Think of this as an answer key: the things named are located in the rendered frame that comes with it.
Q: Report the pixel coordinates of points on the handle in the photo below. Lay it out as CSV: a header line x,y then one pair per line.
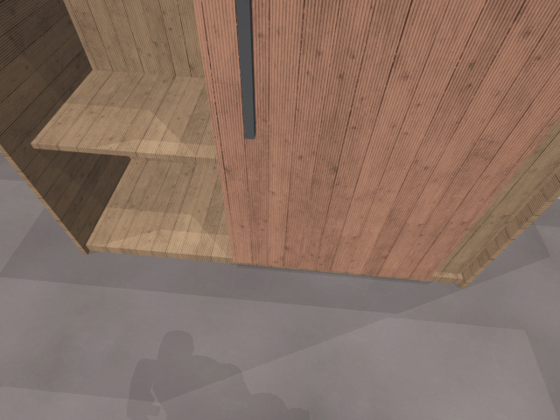
x,y
245,36

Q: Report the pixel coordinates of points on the wardrobe door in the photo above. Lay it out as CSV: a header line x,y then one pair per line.
x,y
383,128
535,172

